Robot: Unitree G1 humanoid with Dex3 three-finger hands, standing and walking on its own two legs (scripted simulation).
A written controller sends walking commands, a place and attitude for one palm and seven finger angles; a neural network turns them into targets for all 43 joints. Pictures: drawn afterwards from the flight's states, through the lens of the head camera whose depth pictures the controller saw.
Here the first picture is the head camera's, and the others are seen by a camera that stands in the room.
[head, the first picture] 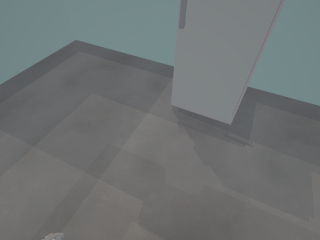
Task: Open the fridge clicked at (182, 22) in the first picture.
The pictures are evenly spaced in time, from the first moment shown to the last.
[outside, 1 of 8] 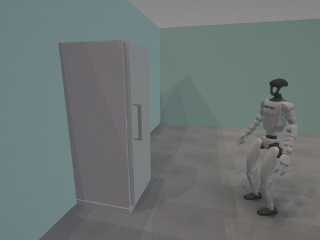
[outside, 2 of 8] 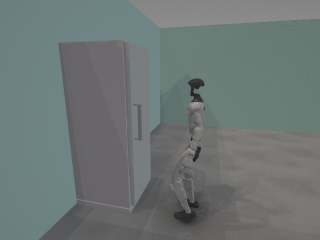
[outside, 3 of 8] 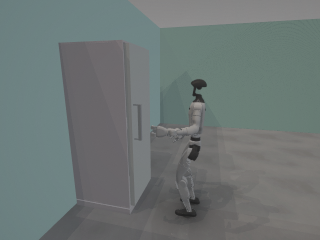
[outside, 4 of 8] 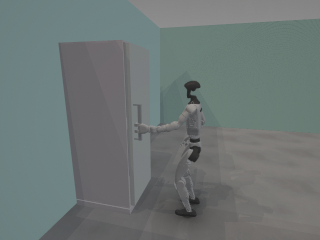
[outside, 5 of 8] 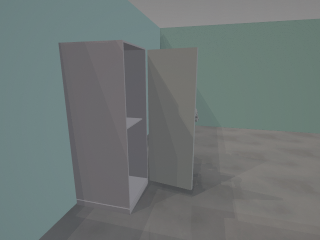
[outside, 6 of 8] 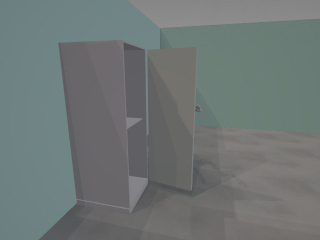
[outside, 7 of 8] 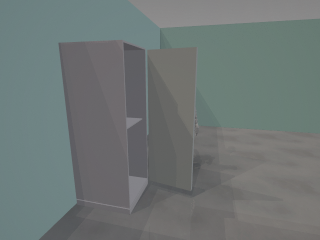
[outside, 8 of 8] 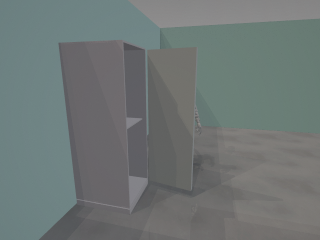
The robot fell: no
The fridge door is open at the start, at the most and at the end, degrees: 0 87 80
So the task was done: yes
